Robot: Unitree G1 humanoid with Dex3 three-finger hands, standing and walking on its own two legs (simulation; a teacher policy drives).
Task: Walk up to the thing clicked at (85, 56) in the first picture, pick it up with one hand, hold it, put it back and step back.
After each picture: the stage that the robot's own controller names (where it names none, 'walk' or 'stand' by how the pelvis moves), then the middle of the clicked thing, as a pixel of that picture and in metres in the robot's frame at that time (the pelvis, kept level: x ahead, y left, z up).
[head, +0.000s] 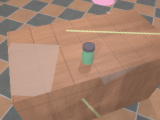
stand; (88, 53) +0.64 -0.01 -0.11
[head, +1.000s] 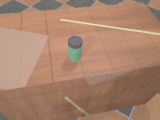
walk; (75, 49) +0.57 +0.06 -0.07
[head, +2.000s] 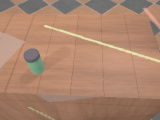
walk; (34, 62) +0.48 +0.27 -0.08
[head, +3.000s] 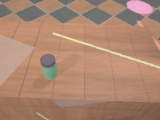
stand; (49, 67) +0.50 +0.17 -0.09
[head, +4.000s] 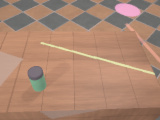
stand; (37, 79) +0.46 +0.22 -0.11
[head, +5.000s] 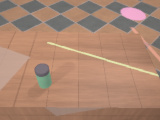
stand; (43, 76) +0.48 +0.20 -0.11
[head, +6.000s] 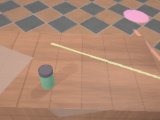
stand; (47, 77) +0.48 +0.18 -0.11
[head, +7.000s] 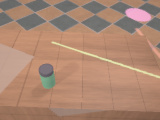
stand; (47, 76) +0.48 +0.18 -0.11
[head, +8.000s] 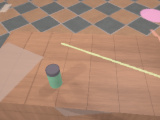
rise first; (54, 76) +0.48 +0.18 -0.11
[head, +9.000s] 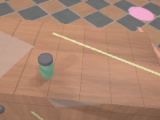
go down; (46, 66) +0.51 +0.17 -0.09
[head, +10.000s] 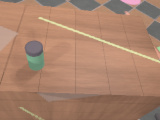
go down; (35, 56) +0.50 +0.17 -0.04
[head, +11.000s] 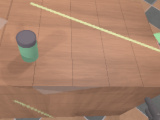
close in; (28, 47) +0.50 +0.17 -0.03
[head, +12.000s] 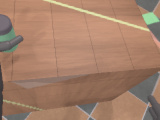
close; (4, 34) +0.52 +0.19 +0.01
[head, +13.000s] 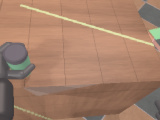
lift; (19, 61) +0.43 +0.18 +0.02
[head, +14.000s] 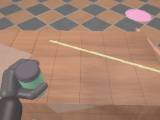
lift; (32, 80) +0.32 +0.17 +0.11
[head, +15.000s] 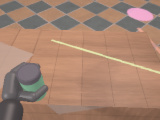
hold; (32, 83) +0.32 +0.17 +0.09
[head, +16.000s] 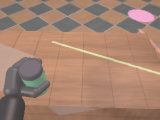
hold; (34, 78) +0.33 +0.16 +0.11
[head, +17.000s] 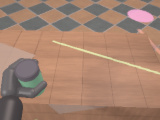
crouch; (31, 79) +0.32 +0.18 +0.10
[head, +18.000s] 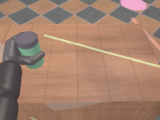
crouch; (31, 51) +0.44 +0.17 +0.10
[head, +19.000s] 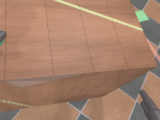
lower; out of the picture +0.52 +0.21 +0.00
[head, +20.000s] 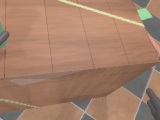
lower; out of the picture +0.52 +0.20 +0.02
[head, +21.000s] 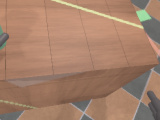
lower; out of the picture +0.52 +0.20 +0.01
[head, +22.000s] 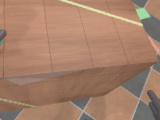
lower; out of the picture +0.53 +0.21 +0.02
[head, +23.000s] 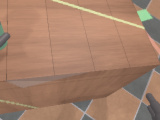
loosen; out of the picture +0.52 +0.21 +0.01
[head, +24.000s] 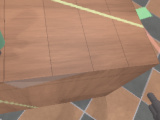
withdraw; out of the picture +0.52 +0.21 +0.01
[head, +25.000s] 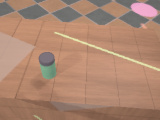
sink last; (48, 66) +0.49 +0.18 -0.06
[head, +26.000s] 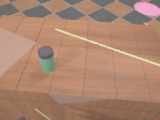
stand; (47, 59) +0.52 +0.19 -0.05
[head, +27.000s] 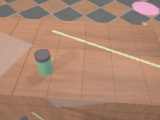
stand; (44, 62) +0.50 +0.20 -0.05
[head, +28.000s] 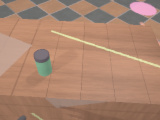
stand; (43, 63) +0.50 +0.20 -0.05
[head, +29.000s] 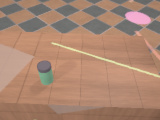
stand; (45, 73) +0.51 +0.20 -0.11
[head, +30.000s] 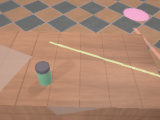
stand; (44, 73) +0.50 +0.20 -0.11
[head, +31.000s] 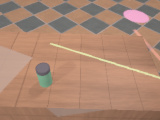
stand; (44, 75) +0.49 +0.20 -0.11
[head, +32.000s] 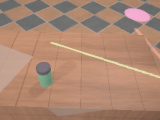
walk; (44, 74) +0.49 +0.20 -0.11
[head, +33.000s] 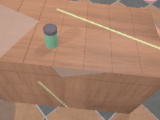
walk; (51, 36) +0.64 +0.17 -0.10
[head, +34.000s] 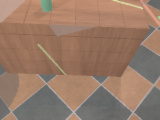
walk; (46, 0) +0.89 +0.27 -0.09
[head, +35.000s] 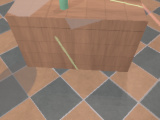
stand; (63, 0) +1.13 +0.20 -0.09
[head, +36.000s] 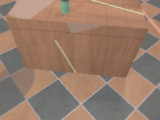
stand; (64, 4) +1.10 +0.18 -0.11
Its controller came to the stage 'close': yes
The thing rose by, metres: 0.22
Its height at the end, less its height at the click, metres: +0.00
